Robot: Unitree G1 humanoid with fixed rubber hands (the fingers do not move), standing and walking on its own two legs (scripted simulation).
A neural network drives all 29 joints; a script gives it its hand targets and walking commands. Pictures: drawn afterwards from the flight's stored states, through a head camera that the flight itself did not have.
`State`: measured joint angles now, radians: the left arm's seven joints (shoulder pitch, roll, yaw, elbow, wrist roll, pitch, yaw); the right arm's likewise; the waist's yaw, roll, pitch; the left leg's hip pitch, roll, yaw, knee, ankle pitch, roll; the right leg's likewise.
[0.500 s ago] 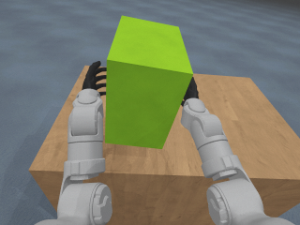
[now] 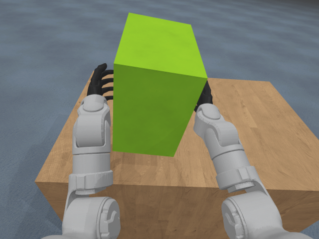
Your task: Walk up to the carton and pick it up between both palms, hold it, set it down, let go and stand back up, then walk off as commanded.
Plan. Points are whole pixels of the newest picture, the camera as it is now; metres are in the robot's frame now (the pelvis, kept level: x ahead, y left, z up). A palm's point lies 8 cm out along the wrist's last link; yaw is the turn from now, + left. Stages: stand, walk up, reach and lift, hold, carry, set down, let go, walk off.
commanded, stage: hold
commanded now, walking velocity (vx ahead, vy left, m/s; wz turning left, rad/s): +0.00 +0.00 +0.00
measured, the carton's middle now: (152, 87) +0.43 +0.01 +0.21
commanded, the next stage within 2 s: set down in 2.00 s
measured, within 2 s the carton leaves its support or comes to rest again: neither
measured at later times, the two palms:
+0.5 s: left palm (97, 97) +0.36 +0.13 +0.22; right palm (202, 107) +0.36 -0.12 +0.19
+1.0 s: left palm (95, 96) +0.36 +0.14 +0.22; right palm (201, 106) +0.36 -0.11 +0.20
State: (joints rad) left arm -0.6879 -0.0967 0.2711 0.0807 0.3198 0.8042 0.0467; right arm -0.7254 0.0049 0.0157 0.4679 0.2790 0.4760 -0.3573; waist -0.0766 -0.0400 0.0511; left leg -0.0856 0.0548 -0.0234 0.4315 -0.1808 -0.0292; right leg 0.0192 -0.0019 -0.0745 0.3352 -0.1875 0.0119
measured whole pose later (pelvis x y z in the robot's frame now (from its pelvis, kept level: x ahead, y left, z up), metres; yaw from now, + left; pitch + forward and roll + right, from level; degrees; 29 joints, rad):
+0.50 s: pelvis -0.01 +0.00 +0.00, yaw +0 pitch -9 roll -2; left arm -0.73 -0.07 0.26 0.12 0.31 0.80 0.05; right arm -0.75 0.02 -0.02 0.50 0.26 0.46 -0.34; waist -0.07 -0.05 0.06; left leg -0.12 0.06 -0.03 0.43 -0.16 -0.03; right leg -0.01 0.00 -0.08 0.34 -0.17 0.01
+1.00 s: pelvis -0.01 +0.00 +0.00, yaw +0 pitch -9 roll -2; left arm -0.74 -0.09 0.28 0.13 0.34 0.81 0.05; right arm -0.77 0.03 -0.03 0.53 0.25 0.46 -0.34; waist -0.08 -0.05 0.06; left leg -0.10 0.05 -0.03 0.43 -0.17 -0.03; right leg 0.00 -0.01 -0.08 0.34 -0.18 0.01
